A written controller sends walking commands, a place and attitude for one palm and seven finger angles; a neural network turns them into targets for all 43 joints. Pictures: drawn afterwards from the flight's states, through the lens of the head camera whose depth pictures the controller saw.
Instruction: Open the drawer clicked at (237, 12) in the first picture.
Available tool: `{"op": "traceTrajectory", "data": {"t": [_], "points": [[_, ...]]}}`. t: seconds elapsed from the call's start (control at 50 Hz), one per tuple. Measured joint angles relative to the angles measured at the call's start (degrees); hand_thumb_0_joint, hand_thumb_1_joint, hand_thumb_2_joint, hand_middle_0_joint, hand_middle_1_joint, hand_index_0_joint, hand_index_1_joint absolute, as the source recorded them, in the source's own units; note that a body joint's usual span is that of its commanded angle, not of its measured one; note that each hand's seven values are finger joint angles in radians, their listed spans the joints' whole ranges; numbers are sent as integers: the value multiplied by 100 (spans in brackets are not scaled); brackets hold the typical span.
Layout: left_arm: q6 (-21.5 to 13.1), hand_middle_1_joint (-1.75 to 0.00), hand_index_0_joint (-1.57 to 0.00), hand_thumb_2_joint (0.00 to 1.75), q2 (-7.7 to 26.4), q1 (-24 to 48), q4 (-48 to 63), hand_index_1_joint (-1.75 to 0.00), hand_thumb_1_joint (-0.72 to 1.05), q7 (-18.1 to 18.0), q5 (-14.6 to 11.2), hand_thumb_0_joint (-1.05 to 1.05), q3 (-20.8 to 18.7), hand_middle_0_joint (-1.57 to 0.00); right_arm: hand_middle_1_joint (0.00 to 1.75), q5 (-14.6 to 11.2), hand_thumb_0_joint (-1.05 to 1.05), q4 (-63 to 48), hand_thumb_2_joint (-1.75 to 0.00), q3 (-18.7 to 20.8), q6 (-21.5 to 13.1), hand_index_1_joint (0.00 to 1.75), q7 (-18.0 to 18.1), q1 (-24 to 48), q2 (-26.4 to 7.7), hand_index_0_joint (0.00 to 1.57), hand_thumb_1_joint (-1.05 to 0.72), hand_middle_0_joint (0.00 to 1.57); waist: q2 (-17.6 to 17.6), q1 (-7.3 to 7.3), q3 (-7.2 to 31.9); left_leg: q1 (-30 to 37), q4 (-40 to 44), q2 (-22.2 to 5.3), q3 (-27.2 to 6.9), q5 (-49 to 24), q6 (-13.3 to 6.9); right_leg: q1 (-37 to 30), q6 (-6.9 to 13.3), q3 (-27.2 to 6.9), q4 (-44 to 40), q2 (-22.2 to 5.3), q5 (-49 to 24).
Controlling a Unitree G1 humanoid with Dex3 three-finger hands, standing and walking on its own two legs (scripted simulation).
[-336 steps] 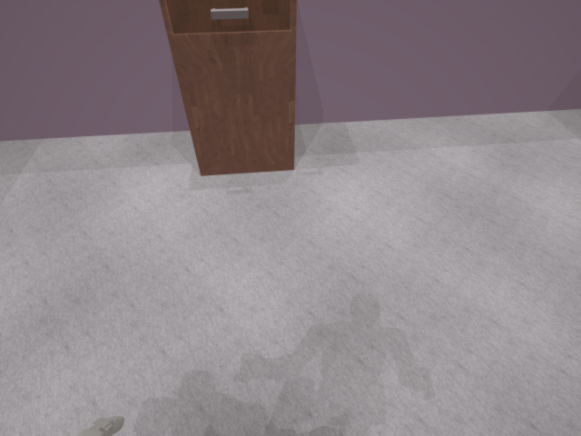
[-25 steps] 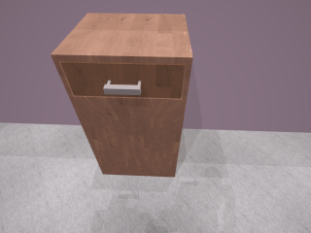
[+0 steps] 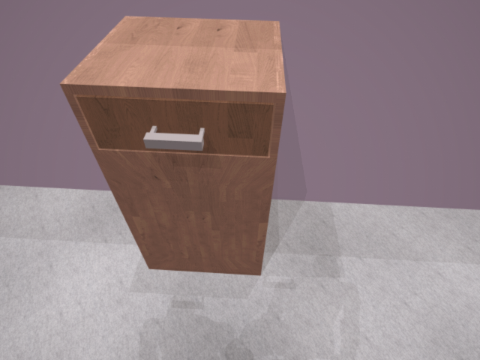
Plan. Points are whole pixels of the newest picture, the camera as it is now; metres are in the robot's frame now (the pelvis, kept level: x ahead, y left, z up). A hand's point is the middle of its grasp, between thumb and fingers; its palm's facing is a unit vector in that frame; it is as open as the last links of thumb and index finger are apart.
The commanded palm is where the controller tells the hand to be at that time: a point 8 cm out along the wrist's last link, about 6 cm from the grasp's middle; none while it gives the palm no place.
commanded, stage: shuffle to correct the standing spot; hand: left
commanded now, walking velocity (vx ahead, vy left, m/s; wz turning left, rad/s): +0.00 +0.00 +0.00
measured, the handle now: (176, 135) +0.60 +0.19 +0.03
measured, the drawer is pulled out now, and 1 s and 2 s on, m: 0.00 0.00 0.00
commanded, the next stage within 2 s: come to a stop and stand still in 0.24 s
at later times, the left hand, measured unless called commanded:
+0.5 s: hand out of the picture +0.05 +0.15 -0.18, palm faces +0.05 -0.98 -0.17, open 7.4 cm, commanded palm none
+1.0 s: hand out of the picture +0.07 +0.19 -0.17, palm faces +0.00 -0.97 -0.24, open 7.4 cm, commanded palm none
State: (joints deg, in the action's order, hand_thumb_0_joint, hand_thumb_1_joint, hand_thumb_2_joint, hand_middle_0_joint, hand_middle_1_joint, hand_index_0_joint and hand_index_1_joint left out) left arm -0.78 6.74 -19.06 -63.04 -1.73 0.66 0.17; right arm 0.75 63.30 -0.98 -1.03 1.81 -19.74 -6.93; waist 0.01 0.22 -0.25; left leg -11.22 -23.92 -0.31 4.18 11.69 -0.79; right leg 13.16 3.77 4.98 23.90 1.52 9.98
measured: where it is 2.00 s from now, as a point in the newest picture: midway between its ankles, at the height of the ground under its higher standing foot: outside the picture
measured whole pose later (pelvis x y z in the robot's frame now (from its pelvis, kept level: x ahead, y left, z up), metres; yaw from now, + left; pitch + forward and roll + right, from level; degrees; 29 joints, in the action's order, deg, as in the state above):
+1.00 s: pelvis +0.02 +0.01 -0.01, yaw -1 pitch -1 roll +0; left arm -1.0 9.0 -15.4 -56.6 -2.9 1.5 -0.1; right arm 0.2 54.3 2.3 1.2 1.0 -11.2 -10.4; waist -1.3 0.1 -2.6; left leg -16.0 -37.2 -1.3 2.3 21.1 -0.3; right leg 14.3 3.8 3.9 30.5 2.0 15.1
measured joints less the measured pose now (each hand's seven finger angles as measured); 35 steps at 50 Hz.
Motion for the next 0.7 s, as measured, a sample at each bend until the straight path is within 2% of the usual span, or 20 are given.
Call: {"op": "traceTrajectory", "data": {"t": [0.26,0.42,0.52,0.62,0.7], "points": [[44,-29,-20,90,14,-226,100,-30,91,88,36,0,-161,-20,30,70,0,52,-90,56,33,30,-36,-360,6,20,-91,20,78,-28,191,-39,-481,-98,-77,504,-19,-49,85,56,303,92,389],[10,-29,-19,90,1,-296,122,-30,91,167,93,0,-193,-20,30,49,0,6,-90,101,-116,30,22,-583,31,20,-91,20,192,-6,176,143,-439,72,68,720,-4,98,22,-71,904,-107,913],[-130,-29,-19,90,-55,-132,66,-30,92,30,35,1,-135,-20,30,-18,0,73,-90,45,-113,30,110,-381,62,20,-91,20,-33,-6,11,208,-425,-34,22,758,88,-98,38,-29,634,6,921],[-87,-29,-20,90,26,-9,94,-30,93,-105,-19,1,-99,-20,30,-69,0,-38,-90,64,-8,30,151,45,152,20,-91,20,33,-9,-90,245,-323,-70,36,494,160,-170,13,-20,467,34,697],[11,-29,-20,90,96,111,199,-30,93,-122,0,1,-131,-20,30,-51,2,-117,-90,169,93,30,165,249,-19,20,-93,20,52,-65,-146,219,-388,-51,78,416,160,-149,12,-20,550,-2,668]]}}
